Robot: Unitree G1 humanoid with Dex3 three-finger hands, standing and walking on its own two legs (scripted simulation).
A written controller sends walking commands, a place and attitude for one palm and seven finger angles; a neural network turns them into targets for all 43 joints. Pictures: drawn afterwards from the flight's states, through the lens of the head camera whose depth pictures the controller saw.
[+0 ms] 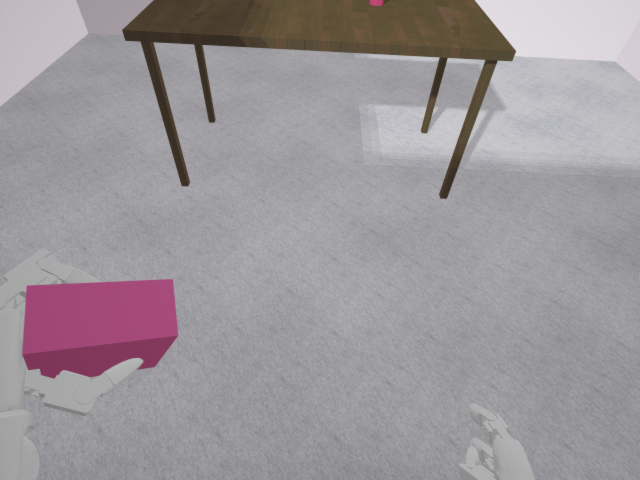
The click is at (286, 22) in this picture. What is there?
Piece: table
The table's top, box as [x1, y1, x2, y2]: [122, 0, 515, 60]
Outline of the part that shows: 122,30 125,40 496,60 512,60 515,50 474,0 384,0 381,6 371,5 369,3 369,0 153,0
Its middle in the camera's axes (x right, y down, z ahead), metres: +0.00 -0.95 +1.62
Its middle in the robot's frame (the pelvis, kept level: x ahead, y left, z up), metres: +1.84 +0.10 -0.06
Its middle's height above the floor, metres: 0.71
